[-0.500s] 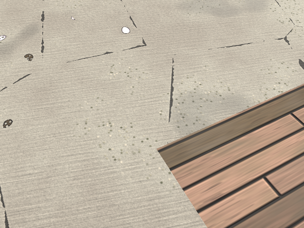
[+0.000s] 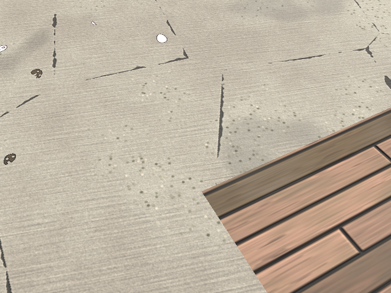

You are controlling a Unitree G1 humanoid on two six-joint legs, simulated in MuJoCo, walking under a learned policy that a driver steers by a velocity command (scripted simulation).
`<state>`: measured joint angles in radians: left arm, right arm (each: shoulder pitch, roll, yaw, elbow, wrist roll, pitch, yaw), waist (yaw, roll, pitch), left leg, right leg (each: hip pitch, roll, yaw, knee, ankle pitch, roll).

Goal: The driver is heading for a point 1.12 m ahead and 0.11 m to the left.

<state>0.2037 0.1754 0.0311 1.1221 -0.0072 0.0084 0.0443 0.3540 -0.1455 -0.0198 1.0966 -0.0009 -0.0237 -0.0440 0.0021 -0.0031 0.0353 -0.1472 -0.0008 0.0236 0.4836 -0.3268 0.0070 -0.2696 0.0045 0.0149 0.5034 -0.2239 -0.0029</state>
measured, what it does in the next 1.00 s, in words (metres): walks ahead: right foot, then left foot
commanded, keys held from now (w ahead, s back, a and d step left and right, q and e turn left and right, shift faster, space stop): w+shift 1.00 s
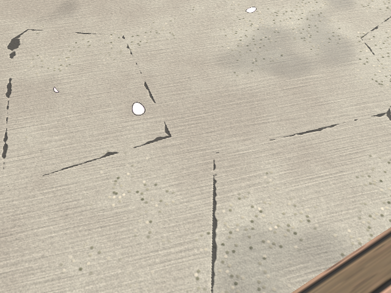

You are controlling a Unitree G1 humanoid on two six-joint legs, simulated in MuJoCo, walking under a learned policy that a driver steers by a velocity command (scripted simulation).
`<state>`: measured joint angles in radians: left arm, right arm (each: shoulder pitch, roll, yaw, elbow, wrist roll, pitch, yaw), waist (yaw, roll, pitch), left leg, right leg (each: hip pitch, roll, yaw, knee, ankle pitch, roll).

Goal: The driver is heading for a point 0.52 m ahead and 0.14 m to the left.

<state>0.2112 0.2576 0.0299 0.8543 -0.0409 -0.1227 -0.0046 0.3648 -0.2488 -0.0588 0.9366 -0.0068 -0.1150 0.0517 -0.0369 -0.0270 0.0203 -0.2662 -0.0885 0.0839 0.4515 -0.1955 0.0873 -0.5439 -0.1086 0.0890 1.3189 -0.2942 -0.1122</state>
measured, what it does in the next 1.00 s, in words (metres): walks ahead, turning left: right foot, then left foot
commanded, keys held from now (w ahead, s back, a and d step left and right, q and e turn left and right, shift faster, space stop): w+shift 0.12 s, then w+q+shift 0.28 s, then shift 0.60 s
